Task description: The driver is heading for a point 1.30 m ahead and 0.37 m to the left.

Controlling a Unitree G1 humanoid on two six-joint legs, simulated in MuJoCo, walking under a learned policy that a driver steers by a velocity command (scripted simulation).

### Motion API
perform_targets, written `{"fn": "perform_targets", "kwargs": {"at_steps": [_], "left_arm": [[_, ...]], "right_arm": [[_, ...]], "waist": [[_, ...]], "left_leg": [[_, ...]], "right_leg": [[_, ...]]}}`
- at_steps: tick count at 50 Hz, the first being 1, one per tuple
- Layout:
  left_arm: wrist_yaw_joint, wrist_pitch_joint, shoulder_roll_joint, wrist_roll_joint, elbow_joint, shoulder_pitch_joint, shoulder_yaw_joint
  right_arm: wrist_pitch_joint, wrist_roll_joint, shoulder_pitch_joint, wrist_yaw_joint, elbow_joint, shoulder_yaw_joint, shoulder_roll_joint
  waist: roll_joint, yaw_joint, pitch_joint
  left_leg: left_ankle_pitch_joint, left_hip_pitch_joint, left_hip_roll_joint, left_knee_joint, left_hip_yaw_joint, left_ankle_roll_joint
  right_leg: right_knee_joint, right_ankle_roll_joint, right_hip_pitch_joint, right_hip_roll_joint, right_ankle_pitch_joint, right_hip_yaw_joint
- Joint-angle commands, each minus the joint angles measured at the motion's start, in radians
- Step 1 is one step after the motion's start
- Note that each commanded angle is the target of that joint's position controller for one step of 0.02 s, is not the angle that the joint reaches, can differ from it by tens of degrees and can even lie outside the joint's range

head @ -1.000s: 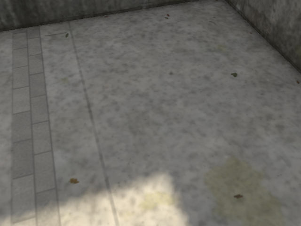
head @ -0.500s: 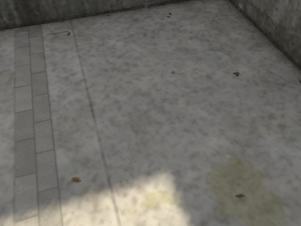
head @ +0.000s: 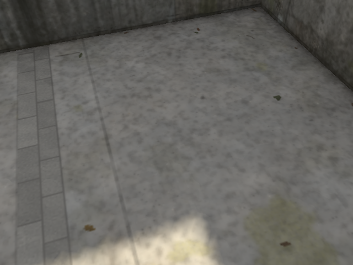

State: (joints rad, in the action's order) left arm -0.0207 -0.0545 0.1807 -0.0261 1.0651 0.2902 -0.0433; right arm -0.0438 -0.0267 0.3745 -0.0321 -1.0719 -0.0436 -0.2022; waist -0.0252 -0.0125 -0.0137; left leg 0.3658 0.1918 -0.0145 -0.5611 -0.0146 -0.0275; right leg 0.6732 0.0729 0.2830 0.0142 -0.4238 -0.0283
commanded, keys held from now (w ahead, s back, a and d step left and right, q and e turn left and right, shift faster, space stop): w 0.78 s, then w+q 0.22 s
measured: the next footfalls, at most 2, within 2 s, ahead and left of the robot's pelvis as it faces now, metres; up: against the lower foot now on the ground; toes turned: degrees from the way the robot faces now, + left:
left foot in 0.48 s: +0.40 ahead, +0.13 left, +0.00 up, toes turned +3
right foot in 1.04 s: +0.72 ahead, -0.09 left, +0.00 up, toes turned +6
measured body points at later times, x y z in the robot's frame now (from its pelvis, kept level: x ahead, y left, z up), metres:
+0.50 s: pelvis +0.23 +0.03 -0.02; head +0.26 +0.03 +0.43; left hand +0.11 +0.27 -0.15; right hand +0.47 -0.19 -0.10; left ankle +0.36 +0.12 -0.73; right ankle +0.00 -0.11 -0.72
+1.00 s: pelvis +0.51 +0.03 +0.00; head +0.54 +0.03 +0.45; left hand +0.73 +0.26 -0.09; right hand +0.46 -0.23 -0.14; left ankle +0.36 +0.13 -0.73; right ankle +0.69 -0.10 -0.71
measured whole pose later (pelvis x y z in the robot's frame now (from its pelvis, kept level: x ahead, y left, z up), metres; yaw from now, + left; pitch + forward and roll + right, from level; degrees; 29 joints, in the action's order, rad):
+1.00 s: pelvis +0.51 +0.03 +0.00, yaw +4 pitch +3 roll +2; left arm 0.03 -0.11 0.23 -0.02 0.83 -0.03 -0.03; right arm -0.07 -0.02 0.44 -0.01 -1.01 -0.04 -0.23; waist 0.03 -0.10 0.01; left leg 0.35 -0.04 0.06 -0.26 -0.02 -0.04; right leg 0.49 0.01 0.57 -0.06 0.03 0.03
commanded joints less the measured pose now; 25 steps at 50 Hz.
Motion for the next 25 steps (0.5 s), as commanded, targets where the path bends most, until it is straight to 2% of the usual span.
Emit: {"fn": "perform_targets", "kwargs": {"at_steps": [1,2,3,4,5,6,7,8,9,10,12,15,18,20,22,23,24,25], "left_arm": [[0.009,-0.035,0.039,-0.005,0.000,0.091,-0.010],[0.007,-0.036,0.082,0.002,0.034,0.187,-0.024],[0.008,-0.041,0.187,0.002,0.061,0.330,-0.052],[0.022,-0.056,0.219,0.016,0.062,0.382,-0.051],[0.024,-0.068,0.152,0.025,0.039,0.291,-0.026],[0.027,-0.075,0.119,0.022,0.012,0.220,-0.014],[0.033,-0.074,0.123,0.018,-0.004,0.173,-0.010],[0.035,-0.068,0.101,0.017,-0.013,0.153,0.001],[0.034,-0.058,0.071,0.021,-0.009,0.166,0.012],[0.029,-0.050,0.067,0.025,-0.003,0.192,0.016],[0.015,-0.040,0.094,0.028,-0.004,0.215,0.016],[-0.002,-0.037,0.148,0.029,-0.019,0.217,0.010],[-0.005,-0.041,0.173,0.010,-0.007,0.246,-0.001],[-0.004,-0.037,0.177,0.004,-0.003,0.240,-0.007],[-0.003,-0.026,0.199,0.012,-0.011,0.213,-0.017],[-0.002,-0.016,0.203,0.020,-0.016,0.196,-0.019],[0.000,-0.010,0.194,0.028,-0.031,0.176,-0.014],[0.004,-0.013,0.144,0.051,-0.060,0.196,0.005]], "right_arm": [[-0.016,-0.015,-0.120,0.009,0.086,-0.025,-0.155],[-0.020,-0.012,-0.150,0.011,0.104,-0.017,-0.126],[-0.037,-0.011,-0.167,0.012,0.132,-0.002,-0.061],[-0.058,-0.013,-0.193,0.012,0.162,-0.003,-0.066],[-0.070,-0.023,-0.190,0.020,0.163,-0.010,-0.095],[-0.076,-0.024,-0.170,0.030,0.152,-0.007,-0.089],[-0.081,-0.014,-0.173,0.033,0.148,-0.010,-0.093],[-0.082,-0.003,-0.191,0.036,0.151,-0.020,-0.113],[-0.078,0.000,-0.201,0.041,0.153,-0.024,-0.112],[-0.071,0.001,-0.208,0.047,0.156,-0.021,-0.094],[-0.061,0.006,-0.284,0.053,0.189,-0.009,-0.065],[-0.060,0.005,-0.439,0.059,0.254,0.013,-0.040],[-0.057,-0.005,-0.500,0.069,0.288,0.014,-0.074],[-0.060,-0.005,-0.510,0.077,0.304,0.009,-0.098],[-0.065,-0.002,-0.428,0.081,0.294,-0.010,-0.141],[-0.063,-0.003,-0.300,0.077,0.259,-0.031,-0.174],[-0.058,-0.008,-0.117,0.070,0.206,-0.054,-0.217],[-0.049,0.005,0.057,0.057,0.170,-0.074,-0.304]], "waist": [[-0.103,0.095,0.174],[-0.008,0.123,0.142],[0.258,0.157,0.087],[0.332,0.161,0.077],[0.179,0.104,0.122],[0.118,0.073,0.126],[0.078,0.052,0.122],[0.072,0.043,0.123],[0.088,0.041,0.112],[0.106,0.044,0.103],[0.100,0.056,0.119],[0.103,0.082,0.147],[0.122,0.079,0.169],[0.118,0.059,0.165],[0.143,-0.002,0.084],[0.156,-0.070,0.001],[0.148,-0.153,-0.105],[-0.026,-0.179,-0.258]], "left_leg": [[0.308,0.289,-0.165,0.270,-0.242,-0.129],[0.163,0.360,-0.091,0.090,-0.139,-0.085],[0.041,0.519,0.032,-0.267,0.046,-0.021],[0.169,0.657,0.062,-0.512,0.000,-0.020],[0.122,0.728,-0.002,-0.659,-0.065,-0.041],[0.020,0.750,-0.038,-0.693,-0.073,-0.061],[-0.065,0.749,-0.069,-0.666,-0.060,-0.069],[-0.124,0.724,-0.094,-0.614,-0.051,-0.064],[-0.156,0.682,-0.102,-0.573,-0.030,-0.053],[-0.182,0.658,-0.100,-0.540,-0.006,-0.039],[-0.240,0.641,-0.093,-0.423,0.027,-0.009],[-0.358,0.507,-0.049,-0.164,0.068,0.011],[-0.397,0.439,-0.035,-0.047,0.061,-0.005],[-0.373,0.428,-0.031,0.004,0.051,-0.035],[-0.320,0.293,0.011,0.012,0.074,-0.070],[-0.295,0.131,0.047,0.002,0.096,-0.093],[-0.297,-0.121,0.035,-0.004,0.074,-0.124],[-0.229,-0.432,-0.191,-0.006,-0.213,-0.185]], "right_leg": [[-0.191,0.028,-0.167,0.010,0.041,-0.026],[-0.249,0.032,-0.292,-0.047,0.065,0.085],[-0.415,0.123,-0.433,-0.237,-0.096,0.431],[-0.522,0.228,-0.457,-0.398,-0.100,0.753],[-0.501,0.225,-0.432,-0.404,-0.069,0.711],[-0.497,0.192,-0.418,-0.360,-0.021,0.588],[-0.508,0.158,-0.403,-0.324,0.054,0.489],[-0.516,0.128,-0.381,-0.293,0.182,0.397],[-0.523,0.106,-0.360,-0.256,0.283,0.315],[-0.525,0.101,-0.348,-0.234,0.363,0.259],[-0.541,0.105,-0.307,-0.211,0.449,0.189],[-0.581,0.101,-0.193,-0.185,0.439,0.126],[-0.599,0.103,-0.221,-0.226,0.432,0.117],[-0.557,0.089,-0.305,-0.256,0.523,0.104],[-0.424,0.064,-0.369,-0.265,0.843,0.080],[-0.271,0.046,-0.360,-0.243,1.015,0.054],[-0.051,0.017,-0.251,-0.200,1.018,0.028],[0.301,-0.011,-0.001,-0.116,0.614,-0.007]]}}
Keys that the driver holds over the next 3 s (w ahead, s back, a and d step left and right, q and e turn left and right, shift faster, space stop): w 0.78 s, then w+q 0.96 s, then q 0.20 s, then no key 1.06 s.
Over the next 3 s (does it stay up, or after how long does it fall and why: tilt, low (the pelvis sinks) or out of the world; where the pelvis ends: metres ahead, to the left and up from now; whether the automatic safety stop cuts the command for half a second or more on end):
stays up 1.09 0.28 0.00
